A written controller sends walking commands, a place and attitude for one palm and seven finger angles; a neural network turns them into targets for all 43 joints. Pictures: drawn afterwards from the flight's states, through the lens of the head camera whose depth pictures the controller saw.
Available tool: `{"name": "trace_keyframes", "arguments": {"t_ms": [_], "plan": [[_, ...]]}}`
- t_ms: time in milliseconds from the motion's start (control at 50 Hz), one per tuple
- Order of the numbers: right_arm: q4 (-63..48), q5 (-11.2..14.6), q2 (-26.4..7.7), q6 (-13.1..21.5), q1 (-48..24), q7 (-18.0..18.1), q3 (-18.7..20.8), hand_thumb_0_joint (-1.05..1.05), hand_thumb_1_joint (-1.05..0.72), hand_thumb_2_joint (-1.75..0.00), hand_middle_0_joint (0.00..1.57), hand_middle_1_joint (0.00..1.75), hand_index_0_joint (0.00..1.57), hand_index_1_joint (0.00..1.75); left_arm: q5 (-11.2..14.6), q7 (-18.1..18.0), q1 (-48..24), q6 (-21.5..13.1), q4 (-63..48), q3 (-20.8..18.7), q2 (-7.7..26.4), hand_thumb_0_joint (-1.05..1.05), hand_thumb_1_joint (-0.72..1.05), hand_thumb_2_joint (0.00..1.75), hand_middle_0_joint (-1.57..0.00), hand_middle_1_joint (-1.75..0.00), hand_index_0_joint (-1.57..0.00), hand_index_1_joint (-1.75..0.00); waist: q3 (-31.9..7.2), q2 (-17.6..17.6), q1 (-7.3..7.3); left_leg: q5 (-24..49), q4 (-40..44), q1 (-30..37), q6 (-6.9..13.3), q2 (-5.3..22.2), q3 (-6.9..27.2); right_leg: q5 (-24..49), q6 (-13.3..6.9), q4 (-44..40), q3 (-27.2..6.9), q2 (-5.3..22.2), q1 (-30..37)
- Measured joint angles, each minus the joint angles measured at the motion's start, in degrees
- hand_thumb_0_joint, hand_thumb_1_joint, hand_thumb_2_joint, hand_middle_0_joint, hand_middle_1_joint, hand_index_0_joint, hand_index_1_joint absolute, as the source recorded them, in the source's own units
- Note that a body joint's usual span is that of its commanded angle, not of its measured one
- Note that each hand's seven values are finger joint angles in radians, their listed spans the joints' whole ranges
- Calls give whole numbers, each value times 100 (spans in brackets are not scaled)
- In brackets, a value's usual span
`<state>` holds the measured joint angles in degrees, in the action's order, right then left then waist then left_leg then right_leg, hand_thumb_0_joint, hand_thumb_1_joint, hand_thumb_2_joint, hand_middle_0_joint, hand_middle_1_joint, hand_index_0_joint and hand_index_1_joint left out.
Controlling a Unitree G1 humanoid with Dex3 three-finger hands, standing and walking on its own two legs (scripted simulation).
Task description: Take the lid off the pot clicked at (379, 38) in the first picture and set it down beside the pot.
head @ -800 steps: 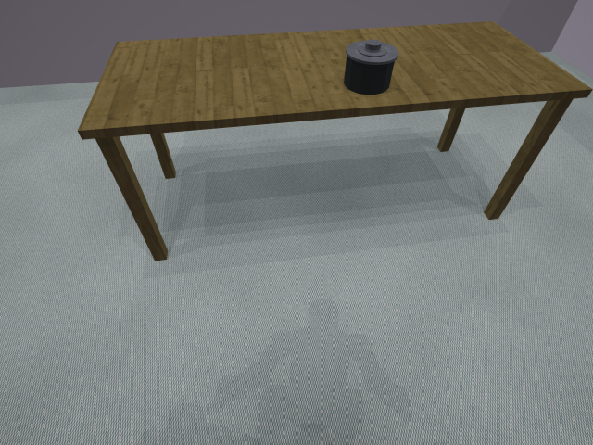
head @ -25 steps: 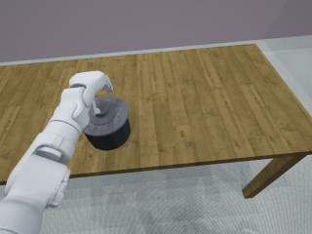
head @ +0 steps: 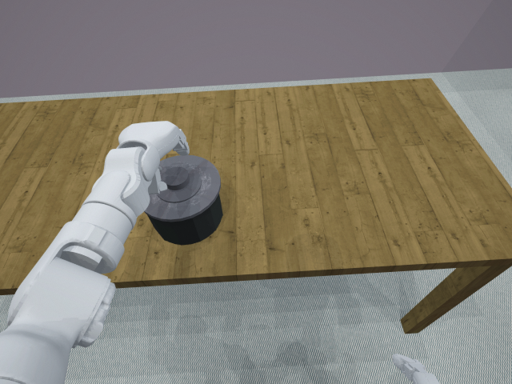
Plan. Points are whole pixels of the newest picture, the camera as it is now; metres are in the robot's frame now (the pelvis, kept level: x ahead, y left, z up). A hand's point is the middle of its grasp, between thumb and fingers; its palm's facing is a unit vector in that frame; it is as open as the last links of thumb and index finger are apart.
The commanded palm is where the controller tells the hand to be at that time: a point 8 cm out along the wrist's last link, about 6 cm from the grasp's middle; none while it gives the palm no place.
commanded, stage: move the open hand above the knob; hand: left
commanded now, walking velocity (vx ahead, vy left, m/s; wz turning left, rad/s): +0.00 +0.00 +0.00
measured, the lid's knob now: (176, 178) +0.48 +0.16 +0.03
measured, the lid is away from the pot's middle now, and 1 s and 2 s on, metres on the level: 0.00 0.00 0.00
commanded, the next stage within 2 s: lower the open fingers around the knob in 0.14 s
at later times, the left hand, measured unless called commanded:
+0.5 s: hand (169, 172) +0.45 +0.16 +0.08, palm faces -0.35 -0.04 -0.94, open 10.3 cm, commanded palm +0.44 +0.16 +0.14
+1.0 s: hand (169, 182) +0.45 +0.16 +0.05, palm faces -0.36 -0.05 -0.93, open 10.3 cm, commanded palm +0.44 +0.16 +0.11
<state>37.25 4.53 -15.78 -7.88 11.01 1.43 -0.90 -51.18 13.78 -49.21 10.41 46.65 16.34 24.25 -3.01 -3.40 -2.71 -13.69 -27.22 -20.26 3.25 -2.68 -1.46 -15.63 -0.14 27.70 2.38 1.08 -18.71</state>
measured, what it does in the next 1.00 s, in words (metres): stands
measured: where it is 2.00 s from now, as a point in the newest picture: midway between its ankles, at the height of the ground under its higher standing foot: outside the picture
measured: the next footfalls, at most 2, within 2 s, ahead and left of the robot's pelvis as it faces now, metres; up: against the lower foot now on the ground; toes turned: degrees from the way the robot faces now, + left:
none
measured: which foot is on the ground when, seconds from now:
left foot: down 0.00-1.00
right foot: down 0.00-1.00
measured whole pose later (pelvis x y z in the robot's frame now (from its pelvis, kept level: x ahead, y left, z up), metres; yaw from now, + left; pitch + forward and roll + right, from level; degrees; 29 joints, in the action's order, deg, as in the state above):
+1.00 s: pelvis +0.00 +0.00 +0.00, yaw -2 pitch +9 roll +0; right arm 38.6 4.2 -15.3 -8.3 13.4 2.4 -0.8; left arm -52.9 8.1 -48.4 8.4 55.2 13.6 22.8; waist -4.1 -3.1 -4.0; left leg -14.4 -28.7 -23.1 2.8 -1.4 -2.6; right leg -15.4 -0.6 28.5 1.2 -0.2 -21.8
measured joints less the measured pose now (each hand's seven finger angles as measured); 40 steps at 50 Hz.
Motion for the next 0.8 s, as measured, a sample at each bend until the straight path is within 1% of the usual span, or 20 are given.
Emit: {"name": "trace_keyframes", "arguments": {"t_ms": [60,140,200,280,360,440,500,600,740,800], "plan": [[-5,-21,18,4,-13,-21,-13,1,-91,-90,20,30,20,29,-8,-76,-48,-41,33,-58,-70,0,-29,136,-82,-9,-82,-9,-32,-12,8,3,-5,-18,3,-6,-5,-1,5,11,-6,6,-23],[-1,-21,50,-50,-5,-53,-56,1,-91,-90,20,30,20,30,-32,-111,-92,56,154,-80,-110,0,-29,136,-82,-8,-82,-9,-52,-25,-4,3,2,-22,3,2,-36,6,7,19,-37,-1,-44],[5,-20,70,-66,51,-58,-53,1,-91,-90,20,30,20,30,-46,-113,-75,121,114,-13,-132,0,-29,136,-82,-8,-81,-9,-56,-46,-11,9,12,-13,5,0,-41,9,8,17,-43,1,-41],[55,-25,78,-74,116,-39,-70,1,-91,-90,20,30,20,30,-25,-123,-97,125,175,-44,-189,0,-29,136,-82,-8,-81,-9,-45,-61,-24,13,20,5,4,4,-49,12,6,17,-52,-4,-31],[94,-19,75,-73,157,17,-107,1,-91,-90,20,30,20,30,-49,-127,-157,124,432,-100,-178,0,-29,136,-82,-8,-81,-9,-20,-46,-71,20,31,-2,-5,25,-73,28,-4,11,-76,-24,-51],[92,-39,55,-31,248,63,-64,1,-91,-90,20,30,20,30,-70,-136,-94,21,432,-161,-128,0,-29,136,-82,-8,-81,-9,-5,-36,-107,30,44,-18,-12,46,-84,49,-15,-13,-89,-46,-68],[124,-34,24,-22,297,84,-39,1,-91,-90,20,30,20,30,-90,-190,-94,-26,542,-152,-120,0,-29,136,-82,-8,-81,-9,-10,-16,-121,20,31,-45,-21,61,-91,50,-21,-12,-96,-61,-95],[140,-49,-23,-1,355,105,22,1,-91,-90,20,30,20,30,-112,-275,44,-124,485,-246,-78,0,-28,136,-82,-8,-81,-9,-16,-1,-147,3,20,-71,-29,89,-109,59,-32,-30,-115,-88,-116],[152,-48,-41,-17,344,75,72,1,-91,-90,20,30,20,29,-107,-394,184,-120,505,-269,-102,0,-28,136,-82,-8,-81,-9,-49,0,-137,-31,-28,-119,-36,108,-115,46,-38,-14,-122,-108,-154],[161,-35,-25,-27,305,79,58,1,-91,-90,20,30,20,29,-120,-436,173,-126,642,-211,-148,0,-28,136,-82,-8,-81,-9,-56,8,-128,-44,-62,-155,-37,110,-106,34,-38,11,-113,-109,-182]]}}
